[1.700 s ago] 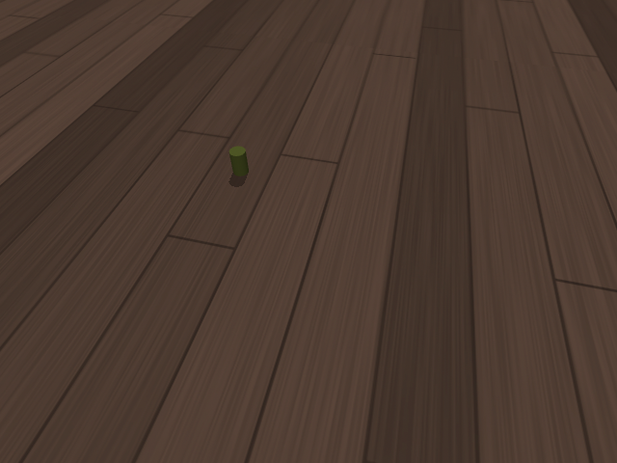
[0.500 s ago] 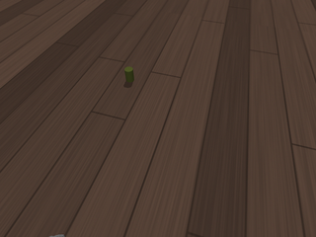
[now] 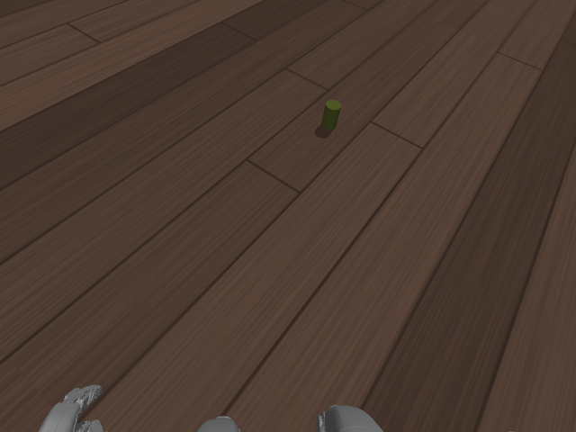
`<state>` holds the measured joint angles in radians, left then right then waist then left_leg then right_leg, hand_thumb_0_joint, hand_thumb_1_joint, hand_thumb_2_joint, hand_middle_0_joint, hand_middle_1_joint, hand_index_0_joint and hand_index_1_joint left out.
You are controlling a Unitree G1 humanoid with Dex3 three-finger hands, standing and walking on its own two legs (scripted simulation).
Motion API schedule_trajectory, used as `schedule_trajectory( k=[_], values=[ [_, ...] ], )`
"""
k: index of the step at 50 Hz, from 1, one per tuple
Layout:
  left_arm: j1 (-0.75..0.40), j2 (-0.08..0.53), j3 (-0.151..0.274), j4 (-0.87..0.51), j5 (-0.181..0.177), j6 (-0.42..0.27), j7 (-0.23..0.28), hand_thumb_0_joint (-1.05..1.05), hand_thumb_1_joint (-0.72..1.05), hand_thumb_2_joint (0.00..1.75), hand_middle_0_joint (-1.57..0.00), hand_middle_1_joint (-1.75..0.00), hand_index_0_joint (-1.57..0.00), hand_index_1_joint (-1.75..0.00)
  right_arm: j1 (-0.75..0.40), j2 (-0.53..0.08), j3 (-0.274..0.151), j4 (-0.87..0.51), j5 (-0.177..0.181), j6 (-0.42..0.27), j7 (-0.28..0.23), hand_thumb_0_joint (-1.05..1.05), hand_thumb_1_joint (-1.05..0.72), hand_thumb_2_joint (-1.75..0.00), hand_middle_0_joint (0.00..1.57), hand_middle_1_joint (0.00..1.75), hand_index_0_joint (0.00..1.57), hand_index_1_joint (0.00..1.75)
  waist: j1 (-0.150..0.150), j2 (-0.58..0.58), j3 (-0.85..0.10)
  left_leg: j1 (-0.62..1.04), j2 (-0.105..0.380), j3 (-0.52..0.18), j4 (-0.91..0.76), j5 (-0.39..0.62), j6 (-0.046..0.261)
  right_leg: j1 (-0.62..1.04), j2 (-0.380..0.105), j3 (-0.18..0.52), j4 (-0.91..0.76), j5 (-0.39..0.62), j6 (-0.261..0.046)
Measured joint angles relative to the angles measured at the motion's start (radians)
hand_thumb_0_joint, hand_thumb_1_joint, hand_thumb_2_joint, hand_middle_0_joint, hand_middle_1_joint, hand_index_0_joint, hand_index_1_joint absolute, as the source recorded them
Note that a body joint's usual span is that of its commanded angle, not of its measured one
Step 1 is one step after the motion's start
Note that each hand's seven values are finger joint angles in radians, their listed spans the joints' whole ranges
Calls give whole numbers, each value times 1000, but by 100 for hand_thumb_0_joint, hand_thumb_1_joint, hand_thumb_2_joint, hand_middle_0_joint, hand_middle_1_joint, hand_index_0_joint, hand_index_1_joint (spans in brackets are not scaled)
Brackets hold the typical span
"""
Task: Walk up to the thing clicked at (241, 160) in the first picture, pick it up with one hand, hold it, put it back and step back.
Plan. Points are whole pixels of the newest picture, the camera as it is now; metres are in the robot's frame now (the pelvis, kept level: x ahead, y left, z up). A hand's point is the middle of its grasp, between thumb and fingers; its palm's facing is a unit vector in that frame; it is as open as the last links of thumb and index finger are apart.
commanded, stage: walk up
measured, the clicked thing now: (331, 115) +1.57 -0.31 -0.69
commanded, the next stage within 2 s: stand in 1.68 s
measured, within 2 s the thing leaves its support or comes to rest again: neither
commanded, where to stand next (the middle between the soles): +0.06 -0.02 m, yaw +22 degrees
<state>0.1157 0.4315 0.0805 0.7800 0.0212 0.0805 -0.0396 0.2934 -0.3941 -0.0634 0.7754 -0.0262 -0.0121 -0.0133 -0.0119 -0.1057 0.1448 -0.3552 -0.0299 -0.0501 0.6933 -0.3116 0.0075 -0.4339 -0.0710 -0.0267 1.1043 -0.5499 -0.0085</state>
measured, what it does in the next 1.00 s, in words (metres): steps on the spot, turning left: right foot, then left foot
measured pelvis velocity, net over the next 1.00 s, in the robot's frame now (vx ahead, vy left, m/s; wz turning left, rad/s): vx -0.03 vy -0.05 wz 0.41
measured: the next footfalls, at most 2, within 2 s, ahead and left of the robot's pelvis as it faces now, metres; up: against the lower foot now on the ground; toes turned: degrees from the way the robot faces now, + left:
right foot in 0.22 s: +0.05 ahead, -0.16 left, +0.00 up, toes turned +7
left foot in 0.58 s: -0.02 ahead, +0.09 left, +0.00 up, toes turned +21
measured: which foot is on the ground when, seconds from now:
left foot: down 0.00-0.24, up 0.26-0.56, down 0.58-1.00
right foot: up 0.00-0.20, down 0.22-0.60, up 0.62-0.84, down 0.86-1.00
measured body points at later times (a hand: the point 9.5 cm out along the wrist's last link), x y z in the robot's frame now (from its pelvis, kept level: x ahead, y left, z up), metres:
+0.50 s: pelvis -0.02 -0.04 +0.01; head +0.03 -0.04 +0.45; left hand -0.05 +0.29 -0.09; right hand +0.18 -0.32 -0.10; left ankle -0.04 +0.10 -0.68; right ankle +0.01 -0.16 -0.72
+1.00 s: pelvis -0.03 -0.05 +0.00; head -0.01 -0.05 +0.45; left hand -0.10 +0.26 -0.11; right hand +0.20 -0.29 -0.11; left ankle -0.04 +0.08 -0.70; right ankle +0.04 -0.17 -0.72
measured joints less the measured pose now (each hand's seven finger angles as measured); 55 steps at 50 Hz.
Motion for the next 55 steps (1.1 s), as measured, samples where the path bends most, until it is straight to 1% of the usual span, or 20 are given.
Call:
schedule_trajectory(
  k=[8, 11, 13, 16, 19, 22, 27, 29, 30, 31, 33, 35, 39, 43, 44, 46, 48, 50, 53, 55],
  values=[
    [51, -4, 14, -7, -7, -10, 8, 1, 91, 90, -20, -30, -21, -30, 10, -26, 10, -60, -9, -5, -17, 0, -90, -90, 20, 30, 21, 31, 5, 74, -12, -57, -10, -99, 35, 5, -20, 10, 30, 43, -167, 31, -13],
    [68, -4, 19, -8, -8, -32, 18, 1, 91, 90, -20, -30, -21, -30, -5, -38, 13, -77, -4, 11, -13, 0, -90, -90, 20, 30, 21, 31, 14, 100, -18, -103, -16, -135, 94, -13, -41, 79, 58, 31, -328, 123, -22],
    [74, -26, 16, -3, 1, -48, 25, 1, 91, 90, -20, -30, -20, -30, -33, -48, 7, -66, 6, 28, -18, 1, -90, -90, 20, 30, 21, 31, 19, 148, -4, -125, -14, -174, 160, -33, -21, 94, 76, -6, -330, 136, -1],
    [100, -38, -2, 8, 3, -56, 19, 1, 91, 90, -20, -30, -21, -30, -53, -30, 10, -42, 7, 41, -29, 1, -91, -90, 20, 30, 21, 30, 41, 124, -14, -175, -62, -94, 373, -204, -9, 108, 27, -11, -332, 132, -4],
    [121, -62, -15, 21, 5, -65, 23, 1, 91, 90, -20, -30, -21, -30, -52, -40, 9, -39, 9, 33, -7, 1, -91, -90, 20, 30, 21, 30, 51, 127, -23, -186, -56, -37, 471, -169, -8, 145, -10, -28, -403, 167, -2],
    [143, -63, -21, 15, 13, -82, 24, 1, 91, 89, -21, -30, -21, -30, -55, -51, 2, -34, 12, 29, 15, 1, -91, -90, 20, 30, 21, 30, 58, 138, -24, -156, -20, -20, 405, -118, -9, 159, -21, -54, -445, 191, 4],
    [169, -19, -11, -15, 17, -90, 18, 1, 90, 89, -21, -30, -21, -30, -58, -36, 3, -2, 13, 23, 29, 1, -91, -90, 20, 30, 21, 30, 67, 113, -16, -44, 16, 23, 118, -133, -11, 152, -48, -107, -411, 169, 13],
    [174, 7, -7, -18, 9, -81, 19, 1, 90, 89, -21, -30, -21, -30, -57, -22, 3, 10, 12, 9, 27, 1, -91, -90, 20, 30, 21, 30, 68, 82, -13, 14, 2, 40, -9, -14, 0, 134, -73, -115, -348, 134, 21],
    [172, 20, -2, -12, 5, -74, 22, 1, 90, 90, -21, -30, -21, -30, -65, -7, 4, 18, 9, 3, 24, 1, -91, -90, 20, 30, 21, 30, 75, 44, 2, 27, -22, 56, -12, 5, 5, 122, -99, -94, -301, 116, 12],
    [171, 22, 1, -3, 1, -64, 27, 1, 91, 90, -21, -30, -21, -30, -66, 3, 7, 19, 3, -2, 21, 1, -91, -90, 20, 30, 21, 30, 80, 24, 7, 30, -35, 65, 1, -3, 10, 103, -100, -61, -246, 83, 4],
    [170, 7, -4, 23, -6, -44, 35, 1, 91, 90, -20, -30, -21, -30, -56, 7, 17, 18, 1, -9, 17, 1, -91, -90, 20, 30, 21, 30, 63, 36, -11, 20, -30, 42, 25, -21, 21, 73, -51, -22, -160, -2, -3],
    [168, -5, -14, 40, -10, -36, 32, 1, 91, 90, -20, -30, -21, -30, -49, 13, 25, 24, 4, -8, 12, 1, -91, -90, 20, 30, 21, 31, 49, 44, -28, 26, -26, 19, 10, -14, 26, 53, -22, -2, -119, -22, -7],
    [167, -23, -21, 56, -16, -51, 25, 1, 91, 90, -20, -30, -21, -30, -52, 16, 37, 30, 10, -14, 6, 1, -90, -90, 20, 30, 21, 31, 40, 50, -45, 27, -26, -1, -20, 10, 18, 47, -14, 19, -185, 43, -10],
    [163, -34, -25, 76, -13, -68, 25, 1, 91, 90, -20, -30, -21, -30, -70, 7, 40, 31, 12, -2, 10, 1, -90, -90, 20, 30, 21, 31, 32, 75, -51, -1, -20, -21, 10, 2, 6, 110, 4, 13, -358, 97, -15],
    [160, -40, -24, 85, -10, -74, 28, 1, 91, 90, -20, -30, -21, -30, -79, 2, 39, 35, 15, 5, 11, 1, -90, -90, 20, 30, 21, 31, 32, 92, -47, -9, -11, -29, 30, -6, 0, 124, 16, 6, -395, 174, -1],
    [154, -57, -30, 99, 1, -84, 32, 1, 91, 90, -20, -30, -21, -30, -91, -5, 33, 50, 25, 20, 8, 1, -90, -90, 20, 30, 21, 31, 28, 138, -44, -17, 6, -65, 60, -15, -1, 145, 37, -24, -416, 207, 22],
    [156, -57, -38, 104, 8, -90, 29, 1, 91, 89, -21, -30, -21, -30, -92, 2, 31, 68, 27, 29, 6, 1, -90, -90, 20, 30, 21, 30, 40, 132, -57, -29, -13, -58, 111, -120, 5, 143, 22, -23, -409, 197, 21],
    [149, -59, -40, 112, 8, -86, 28, 1, 91, 89, -21, -30, -21, -30, -89, 2, 30, 85, 27, 27, 12, 1, -91, -90, 20, 30, 21, 30, 44, 121, -63, -14, -20, -22, 117, -153, 7, 148, -2, -21, -412, 193, 19],
    [133, -62, -48, 118, 8, -86, 26, 1, 91, 89, -21, -30, -21, -30, -75, -12, 20, 107, 25, 14, 23, 1, -91, -90, 20, 30, 21, 30, 36, 133, -76, 43, -11, -7, 7, -68, 17, 144, -20, -36, -411, 190, 35],
    [114, -53, -48, 124, 5, -84, 26, 1, 91, 89, -21, -30, -21, -30, -81, -3, 18, 131, 19, 9, 23, 1, -91, -90, 20, 30, 21, 30, 38, 108, -63, 63, -29, 10, -29, -8, 12, 138, -42, -20, -392, 181, 43]
  ],
)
